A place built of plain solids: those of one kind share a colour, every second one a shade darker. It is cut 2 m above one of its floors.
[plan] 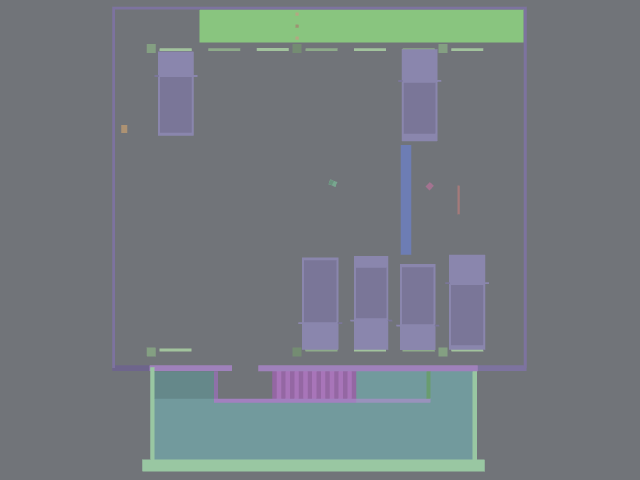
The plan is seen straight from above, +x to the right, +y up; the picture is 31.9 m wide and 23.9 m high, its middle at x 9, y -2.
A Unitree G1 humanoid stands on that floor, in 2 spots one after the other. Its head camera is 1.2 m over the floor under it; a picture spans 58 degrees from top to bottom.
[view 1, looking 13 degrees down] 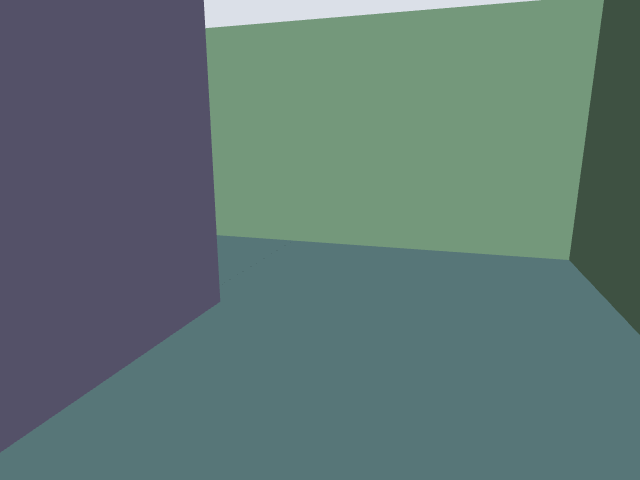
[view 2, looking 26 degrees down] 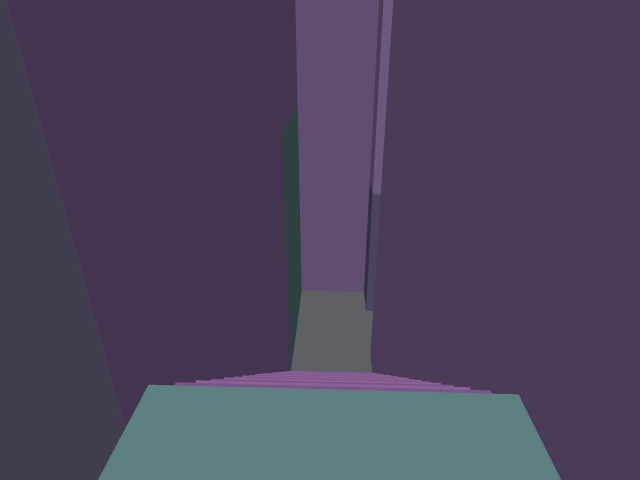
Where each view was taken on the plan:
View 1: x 11.75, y -11.73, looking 17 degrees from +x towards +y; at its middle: boundary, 5.20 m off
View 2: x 12.00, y -9.21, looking -178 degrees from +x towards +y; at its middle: rim_guard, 9.00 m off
